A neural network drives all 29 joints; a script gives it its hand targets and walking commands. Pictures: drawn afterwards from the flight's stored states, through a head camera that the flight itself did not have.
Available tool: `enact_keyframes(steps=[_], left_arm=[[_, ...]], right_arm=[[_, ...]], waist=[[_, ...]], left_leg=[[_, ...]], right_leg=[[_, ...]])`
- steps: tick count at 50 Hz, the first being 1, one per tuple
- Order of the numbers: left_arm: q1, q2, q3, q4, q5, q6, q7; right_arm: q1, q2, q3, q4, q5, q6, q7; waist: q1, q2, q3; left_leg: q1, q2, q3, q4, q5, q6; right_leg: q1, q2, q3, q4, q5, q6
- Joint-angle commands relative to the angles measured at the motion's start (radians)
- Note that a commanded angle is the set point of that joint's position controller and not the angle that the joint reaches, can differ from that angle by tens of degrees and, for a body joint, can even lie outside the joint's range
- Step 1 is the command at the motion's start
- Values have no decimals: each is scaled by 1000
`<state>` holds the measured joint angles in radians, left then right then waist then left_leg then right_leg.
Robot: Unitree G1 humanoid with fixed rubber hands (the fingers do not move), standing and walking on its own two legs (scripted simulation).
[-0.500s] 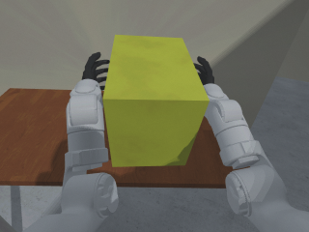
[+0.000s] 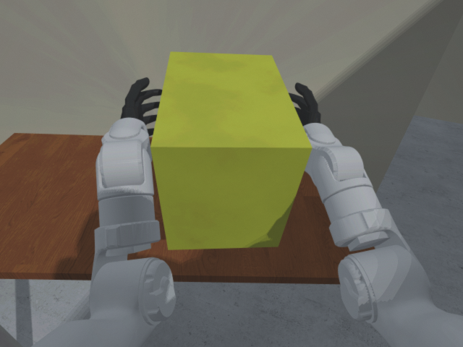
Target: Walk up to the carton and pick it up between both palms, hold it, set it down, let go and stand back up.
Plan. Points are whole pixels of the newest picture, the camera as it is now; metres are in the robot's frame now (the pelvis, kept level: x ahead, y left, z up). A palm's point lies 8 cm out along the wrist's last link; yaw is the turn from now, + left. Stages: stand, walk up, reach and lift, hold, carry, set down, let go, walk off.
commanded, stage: hold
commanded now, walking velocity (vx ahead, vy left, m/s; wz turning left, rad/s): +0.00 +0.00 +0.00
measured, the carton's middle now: (223, 146) +0.38 +0.01 +0.21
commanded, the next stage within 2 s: none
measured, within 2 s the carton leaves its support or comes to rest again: neither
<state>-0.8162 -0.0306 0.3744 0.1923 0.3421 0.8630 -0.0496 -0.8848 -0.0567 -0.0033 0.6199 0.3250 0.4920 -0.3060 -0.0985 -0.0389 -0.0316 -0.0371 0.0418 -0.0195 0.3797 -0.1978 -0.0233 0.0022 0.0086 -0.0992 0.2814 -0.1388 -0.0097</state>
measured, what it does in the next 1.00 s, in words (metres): stands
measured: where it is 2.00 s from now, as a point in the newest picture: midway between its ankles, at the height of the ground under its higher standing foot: outside the picture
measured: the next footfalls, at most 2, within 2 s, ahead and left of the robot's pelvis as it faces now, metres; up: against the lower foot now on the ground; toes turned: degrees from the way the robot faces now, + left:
none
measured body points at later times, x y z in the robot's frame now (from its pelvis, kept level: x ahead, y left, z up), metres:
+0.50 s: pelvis +0.00 +0.00 +0.00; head -0.07 +0.03 +0.44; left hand +0.38 +0.15 +0.26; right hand +0.38 -0.13 +0.25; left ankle +0.02 +0.13 -0.75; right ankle +0.02 -0.11 -0.75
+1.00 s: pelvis +0.00 +0.00 +0.00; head -0.07 +0.03 +0.44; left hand +0.38 +0.15 +0.26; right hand +0.38 -0.13 +0.25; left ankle +0.02 +0.13 -0.75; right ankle +0.02 -0.11 -0.75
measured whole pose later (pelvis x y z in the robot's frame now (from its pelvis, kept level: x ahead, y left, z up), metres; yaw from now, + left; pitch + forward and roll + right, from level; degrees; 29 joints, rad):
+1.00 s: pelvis +0.00 +0.00 +0.00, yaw +0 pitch -9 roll -1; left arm -0.82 -0.04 0.37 0.18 0.36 0.86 -0.05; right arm -0.88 -0.05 -0.02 0.62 0.31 0.50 -0.30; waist -0.09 -0.04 -0.03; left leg -0.03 0.04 -0.02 0.38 -0.19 -0.02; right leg 0.00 0.01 -0.10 0.29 -0.14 -0.01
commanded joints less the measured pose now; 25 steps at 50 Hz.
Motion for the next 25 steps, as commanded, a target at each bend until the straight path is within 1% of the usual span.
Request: enact_keyframes(steps=[1,2,3,4,5,6,7,8,9,10,11,12,13,14,15,16,17,18,19,21,22,23,24,25], left_arm=[[-653,-538,-464,-54,-148,-71,-133],[-629,-538,-454,-32,-137,-64,-135],[-635,-546,-471,-55,-142,-65,-135],[-657,-553,-483,-81,-148,-72,-134],[-643,-571,-499,-84,-156,-68,-132],[-640,-563,-505,-81,-165,-68,-130],[-651,-555,-502,-77,-160,-67,-130],[-625,-559,-487,-66,-151,-63,-133],[-625,-559,-502,-70,-152,-62,-134],[-628,-559,-496,-91,-152,-62,-133],[-623,-568,-508,-91,-157,-64,-133],[-647,-564,-517,-118,-164,-66,-130],[-625,-570,-523,-123,-162,-64,-130],[-616,-565,-521,-114,-161,-60,-133],[-602,-550,-500,-93,-144,-54,-135],[-622,-547,-503,-101,-145,-57,-137],[-621,-550,-507,-117,-147,-55,-137],[-615,-547,-499,-107,-139,-54,-138],[-634,-549,-498,-97,-147,-57,-135],[-646,-561,-515,-101,-154,-59,-134],[-627,-565,-509,-93,-152,-57,-132],[-615,-570,-510,-87,-151,-56,-132],[-612,-565,-512,-81,-147,-53,-135],[-629,-566,-509,-98,-151,-59,-133]], right_arm=[[-797,644,320,-351,103,-35,88],[-799,638,327,-352,97,-34,86],[-792,642,332,-359,98,-37,88],[-797,649,327,-363,104,-41,90],[-799,648,335,-385,102,-46,87],[-804,653,345,-393,108,-44,86],[-798,635,331,-379,108,-42,86],[-802,636,333,-393,105,-43,85],[-797,628,335,-391,109,-41,86],[-790,635,341,-398,108,-43,86],[-780,639,338,-402,106,-40,85],[-794,640,344,-412,115,-43,87],[-778,633,350,-421,110,-42,84],[-775,633,354,-424,117,-40,83],[-767,624,351,-401,109,-34,83],[-788,635,350,-415,107,-39,81],[-757,628,341,-395,104,-34,83],[-787,627,344,-408,105,-42,86],[-793,635,346,-395,99,-38,88],[-781,633,336,-378,98,-41,91],[-797,633,337,-402,97,-44,91],[-803,635,336,-416,103,-49,90],[-794,619,333,-402,102,-46,90],[-799,633,345,-399,102,-46,89]], waist=[[-7,54,-323],[2,63,-314],[-4,72,-330],[0,77,-344],[-12,79,-364],[-14,59,-372],[-18,73,-350],[-13,61,-332],[-15,77,-330],[-6,71,-350],[-16,70,-349],[-12,83,-367],[-21,81,-369],[-18,74,-350],[-8,71,-331],[-6,65,-345],[-18,84,-333],[2,69,-340],[-3,62,-336],[-15,86,-336],[-12,73,-340],[-9,76,-348],[-14,80,-324],[-4,64,-347]], left_leg=[[5,-97,34,-51,189,-4],[0,-97,39,-58,184,-3],[-2,-96,38,-56,183,-9],[-8,-93,38,-52,206,-11],[2,-93,32,-49,224,-16],[18,-92,33,-44,243,-13],[17,-92,29,-42,235,-15],[11,-94,32,-48,216,-12],[9,-92,29,-47,211,-16],[15,-95,34,-47,230,-14],[16,-95,34,-44,238,-20],[23,-94,32,-39,255,-20],[30,-93,27,-35,268,-26],[23,-94,26,-37,265,-23],[22,-96,32,-42,241,-17],[19,-97,37,-41,228,-15],[20,-96,37,-49,224,-20],[8,-92,41,-48,223,-15],[1,-93,41,-55,206,-13],[7,-92,41,-51,213,-21],[6,-89,33,-48,221,-20],[11,-91,32,-47,237,-18],[14,-92,35,-49,235,-19],[14,-93,35,-44,242,-17]], right_leg=[[158,68,20,-1,155,71],[162,66,19,-3,155,70],[170,71,18,5,160,68],[173,74,16,11,172,69],[183,77,14,9,189,66],[184,76,17,8,202,65],[167,75,15,10,190,66],[166,76,15,4,173,67],[165,73,14,7,168,65],[180,74,16,8,186,66],[174,75,15,10,202,69],[174,73,17,14,211,69],[179,78,11,13,223,68],[180,77,12,14,230,70],[180,70,15,9,214,69],[178,69,16,8,202,71],[174,68,16,12,199,69],[179,70,11,12,187,68],[174,69,13,11,171,68],[165,70,14,13,166,65],[166,75,9,12,161,63],[175,74,11,10,185,62],[169,73,12,8,187,63],[179,74,14,13,193,65]])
